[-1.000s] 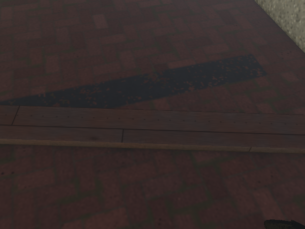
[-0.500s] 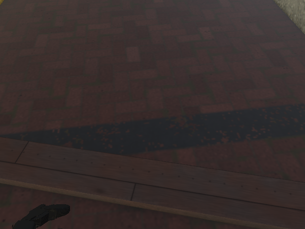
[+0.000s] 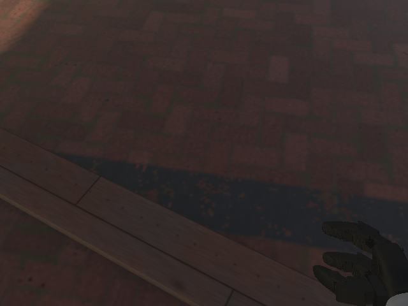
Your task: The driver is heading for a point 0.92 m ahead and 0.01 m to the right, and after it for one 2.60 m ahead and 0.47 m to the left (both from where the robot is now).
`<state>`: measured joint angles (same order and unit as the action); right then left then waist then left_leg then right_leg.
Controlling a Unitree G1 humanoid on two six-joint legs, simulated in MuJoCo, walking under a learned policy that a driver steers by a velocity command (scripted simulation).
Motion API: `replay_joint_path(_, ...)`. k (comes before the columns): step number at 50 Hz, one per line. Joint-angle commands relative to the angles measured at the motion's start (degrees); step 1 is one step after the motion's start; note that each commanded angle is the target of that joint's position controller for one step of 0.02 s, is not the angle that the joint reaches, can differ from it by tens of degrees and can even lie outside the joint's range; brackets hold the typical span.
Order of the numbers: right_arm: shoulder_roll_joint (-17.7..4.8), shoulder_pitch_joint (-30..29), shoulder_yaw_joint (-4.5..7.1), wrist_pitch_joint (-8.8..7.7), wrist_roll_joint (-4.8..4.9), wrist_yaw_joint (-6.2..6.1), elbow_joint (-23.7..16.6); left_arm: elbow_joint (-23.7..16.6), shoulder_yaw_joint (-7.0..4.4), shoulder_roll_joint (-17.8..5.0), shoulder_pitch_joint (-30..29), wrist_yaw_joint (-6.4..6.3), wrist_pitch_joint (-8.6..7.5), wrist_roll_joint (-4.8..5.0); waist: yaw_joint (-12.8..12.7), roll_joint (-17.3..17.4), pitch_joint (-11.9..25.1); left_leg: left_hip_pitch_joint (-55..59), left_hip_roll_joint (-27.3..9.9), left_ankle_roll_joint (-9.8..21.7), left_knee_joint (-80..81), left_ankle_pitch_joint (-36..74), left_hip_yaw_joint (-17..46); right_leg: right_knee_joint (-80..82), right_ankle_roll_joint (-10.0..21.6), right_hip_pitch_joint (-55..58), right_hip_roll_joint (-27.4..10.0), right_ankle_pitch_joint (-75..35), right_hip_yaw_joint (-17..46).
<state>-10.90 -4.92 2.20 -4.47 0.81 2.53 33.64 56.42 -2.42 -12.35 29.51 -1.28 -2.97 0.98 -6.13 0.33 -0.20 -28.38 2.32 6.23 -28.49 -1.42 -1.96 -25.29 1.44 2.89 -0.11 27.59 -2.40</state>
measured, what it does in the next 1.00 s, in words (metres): climbs: right foot 0.05 m higher, then left foot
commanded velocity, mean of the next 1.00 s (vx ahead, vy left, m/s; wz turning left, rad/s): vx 0.47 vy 0.00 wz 0.03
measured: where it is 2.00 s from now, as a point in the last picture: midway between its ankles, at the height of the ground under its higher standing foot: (232, 268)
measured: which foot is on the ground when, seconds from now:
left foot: down 0.00-0.50, up 0.52-0.90, down 0.92-1.00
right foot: down 0.00-0.00, up 0.02-0.40, down 0.42-0.94, up 0.96-1.00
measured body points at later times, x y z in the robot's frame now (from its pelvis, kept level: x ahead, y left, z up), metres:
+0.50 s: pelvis +0.26 -0.03 +0.02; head +0.30 -0.04 +0.47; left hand +0.48 +0.19 -0.06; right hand +0.26 -0.29 -0.12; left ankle +0.12 +0.09 -0.70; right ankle +0.39 -0.15 -0.67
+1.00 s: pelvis +0.49 +0.03 +0.06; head +0.52 +0.06 +0.51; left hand +0.54 +0.31 -0.08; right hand +0.65 -0.23 -0.03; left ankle +0.58 +0.13 -0.67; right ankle +0.40 -0.14 -0.62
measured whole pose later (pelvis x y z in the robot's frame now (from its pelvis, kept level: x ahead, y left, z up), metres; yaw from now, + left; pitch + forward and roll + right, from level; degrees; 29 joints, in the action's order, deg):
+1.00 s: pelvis +0.49 +0.03 +0.06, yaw +1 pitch +2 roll -2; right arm -14.5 7.2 2.9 -3.6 -0.6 1.3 46.8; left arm 50.7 -3.9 -17.0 15.2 -0.7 -2.9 0.6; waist -1.8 -1.5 -0.9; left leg -25.3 -1.4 2.2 -30.4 -7.6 -1.1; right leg -50.8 -1.1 -17.5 -1.4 27.7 1.1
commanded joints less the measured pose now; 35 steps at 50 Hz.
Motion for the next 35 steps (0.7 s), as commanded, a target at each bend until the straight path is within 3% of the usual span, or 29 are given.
replay_joint_path(1,-17.4,27.3,5.26,-0.11,-1.45,-1.5,3.9,-6.5,0.64,-3.6,1.5,0.92,-2.46,-1.64,12.6,9.2,23.2,60.1,-24.3,16.6,-0.7,11.9,33.2,-46.4,0.1,-40.0,-0.2,-10.4,2.4)
replay_joint_path(2,-12.8,32.1,4.34,0.7,-0.77,-1.84,5.9,-4.8,-0.56,-8.3,1.4,1.98,-4.01,-0.18,14.8,8.9,27.9,60.4,-25.8,18.5,4.3,5.7,41.8,-53.1,0.2,-45.1,0.5,6.2,10.7)
replay_joint_path(3,-10.9,26.2,3.44,0.99,-0.68,-2.11,6.0,-7.4,-1.83,-10.9,-5.0,1.88,-4.29,1.45,13.3,7.2,16.2,51.5,-22.6,15.3,6.6,5.4,31.9,-52.9,-0.1,-50.0,-2.8,2.2,8.8)
replay_joint_path(4,-9.3,20.9,2.96,0.83,-0.4,-2.02,5.5,-8.8,-1.75,-9.9,-9.9,1.4,-4.15,1.35,11.1,3.2,9.5,41.0,-19.1,12.3,9.1,6.4,25.1,-48.3,-0.4,-49.0,-5.1,-2.9,7.0)
replay_joint_path(5,-8.0,17.1,2.52,0.61,-0.66,-1.72,5.4,-8.9,-1.95,-8.8,-11.7,0.89,-3.63,0.44,8.8,-0.1,5.0,32.1,-16.7,10.5,12.1,7.2,21.6,-44.4,-1.1,-46.4,-6.1,-5.7,6.1)
replay_joint_path(6,-6.9,15.2,2.15,0.2,-1.18,-1.48,5.3,-9.0,-2.24,-8.2,-10.8,0.78,-2.74,-0.25,6.3,0.9,3.2,25.3,-14.9,9.6,14.8,7.0,19.3,-42.1,-1.6,-42.3,-7.3,-8.3,6.6)
replay_joint_path(8,-7.2,14.8,2.36,-0.47,-1.08,-0.98,6.6,-8.8,-1.8,-5.2,-8.5,0.9,-1.33,-0.3,4.0,2.7,2.6,18.6,-14.3,10.0,18.1,5.2,16.7,-40.1,-2.4,-38.3,-7.8,-10.5,6.0)
replay_joint_path(10,-8.4,15.9,2.65,-0.98,-1.07,-1.17,8.2,-10.0,-1.84,-5.2,-10.9,0.72,-0.73,-0.88,3.6,3.1,1.1,15.2,-13.8,10.4,20.1,6.3,13.6,-37.3,-3.2,-39.2,-8.0,-14.6,5.3)
replay_joint_path(13,-8.5,20.0,2.42,-0.31,-0.89,-2.23,10.9,-12.2,-1.55,-4.9,-16.9,0.79,-0.41,-1.05,5.2,3.8,-1.1,16.8,-13.6,9.1,20.2,5.2,12.0,-33.5,-3.5,-44.9,-8.5,-21.5,5.3)
replay_joint_path(15,-9.2,22.5,2.43,0.25,-0.41,-2.68,12.0,-14.4,-0.96,-4.4,-23.0,1.12,-0.54,-0.81,7.1,2.1,-2.6,18.1,-12.8,7.6,20.6,2.5,10.7,-25.7,-3.3,-45.8,-7.7,-25.1,4.4)
replay_joint_path(16,-10.7,22.8,2.74,0.68,-0.1,-2.67,12.0,-15.4,0.1,-2.5,-26.0,1.32,-0.54,-0.88,8.2,2.0,-2.8,16.9,-12.8,6.9,21.7,1.3,9.6,-21.7,-3.0,-43.1,-6.2,-22.1,2.1)
replay_joint_path(18,-12.0,26.0,2.79,0.71,0.31,-2.49,13.3,-17.7,0.02,-3.9,-30.6,1.99,-1.1,-0.67,9.6,2.6,-2.7,19.7,-13.9,6.3,21.5,0.6,10.4,-18.2,-2.2,-41.1,-4.5,-22.0,0.8)
replay_joint_path(19,-12.2,27.1,2.61,0.51,0.0,-2.02,13.8,-18.2,-0.42,-5.4,-30.0,2.47,-1.49,-0.58,9.1,4.3,-1.4,21.2,-15.3,6.8,20.4,3.3,10.8,-20.2,-0.8,-39.6,-2.9,-18.1,-1.6)
replay_joint_path(21,-11.7,27.0,2.25,0.84,0.26,-1.85,14.2,-18.5,-0.57,-5.9,-27.7,3.34,-2.22,-0.3,6.6,6.0,-0.4,23.4,-14.9,5.3,15.5,10.0,8.6,-16.9,1.7,-35.3,-1.5,-15.3,-3.0)
replay_joint_path(22,-11.1,26.7,1.78,0.97,0.25,-2.11,14.2,-17.1,-1.33,-7.0,-22.8,3.43,-2.35,-0.52,3.7,6.5,2.5,22.1,-13.4,3.7,10.0,20.1,6.9,-14.7,3.2,-26.7,0.5,-16.4,-4.2)
replay_joint_path(23,-8.6,28.0,1.0,0.85,0.25,-2.59,13.5,-15.6,-2.56,-9.7,-17.2,3.29,-2.42,-1.04,2.1,3.5,8.3,14.5,-9.7,0.4,0.3,29.5,2.9,-17.3,5.9,-13.3,-1.1,-16.8,0.4)
replay_joint_path(24,-8.0,29.0,0.41,0.45,0.11,-3.07,13.1,-14.5,-3.86,-12.5,-8.5,2.98,-2.01,-1.34,-1.5,-3.3,15.2,1.9,-5.7,-3.4,-16.6,25.2,0.0,-13.4,11.2,1.5,-8.4,-7.9,15.6)
replay_joint_path(25,-8.0,26.2,0.38,-0.19,-0.23,-2.93,12.0,-12.4,-4.67,-15.2,0.7,2.22,-1.25,-1.19,-5.7,-14.0,22.3,-7.4,0.5,-5.2,-36.7,-6.7,2.9,1.0,16.5,11.1,-17.7,2.9,38.4)
replay_joint_path(26,-9.7,25.7,1.38,-1.05,0.19,-2.25,11.6,-12.4,-3.54,-14.5,-3.0,1.97,-1.64,-1.55,-2.6,-13.9,19.3,-14.6,-0.3,-3.8,-46.8,-24.2,10.3,7.3,16.6,8.5,-21.6,6.6,46.7)
replay_joint_path(27,-10.5,22.4,1.64,-1.27,1.15,-1.88,10.7,-13.6,-2.89,-12.1,-8.2,1.78,-1.8,-1.53,-0.9,-9.0,12.2,-17.9,-2.9,-2.6,-49.3,-23.5,9.3,7.1,15.2,1.0,-20.9,9.0,41.1)
replay_joint_path(28,-9.7,19.9,1.47,-1.01,1.19,-1.89,9.7,-13.5,-2.29,-10.2,-11.4,1.84,-2.22,-1.48,1.3,-4.9,5.9,-17.0,-5.8,-1.8,-45.2,-20.0,7.8,8.6,13.8,-7.8,-19.2,4.5,34.1)
replay_joint_path(29,-9.0,19.9,1.79,-0.31,0.61,-2.36,9.8,-13.2,-1.87,-8.2,-14.4,2.0,-2.76,-1.57,3.8,-4.4,3.6,-13.0,-8.0,-1.6,-40.9,-18.2,7.5,9.9,11.8,-14.3,-17.0,-1.6,28.3)
replay_joint_path(31,-7.0,23.4,1.82,1.14,0.74,-2.93,11.4,-12.6,-1.6,-6.2,-17.5,2.36,-3.05,-1.27,7.2,-7.3,1.7,-6.5,-8.9,-2.1,-38.8,-17.1,6.8,12.8,11.2,-21.6,-14.3,-5.8,21.1)
replay_joint_path(35,-6.9,18.2,1.76,1.5,-0.4,-3.12,10.6,-10.4,-2.55,-8.5,-14.6,1.32,-3.1,-0.4,7.2,-4.0,-0.4,-10.5,-10.4,-3.8,-29.1,-7.3,6.4,17.2,12.1,-18.2,-13.9,-14.0,13.9)
Next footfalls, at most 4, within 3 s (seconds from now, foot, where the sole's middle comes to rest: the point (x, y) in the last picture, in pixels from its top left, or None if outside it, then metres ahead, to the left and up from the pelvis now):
0.42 right None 0.43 -0.16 -0.70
0.92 left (198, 249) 0.62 0.13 -0.70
1.30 right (268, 263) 0.59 -0.09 -0.70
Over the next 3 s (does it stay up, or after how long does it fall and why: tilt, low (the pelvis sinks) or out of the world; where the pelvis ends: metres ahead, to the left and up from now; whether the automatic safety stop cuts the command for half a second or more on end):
stays up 0.57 0.07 0.08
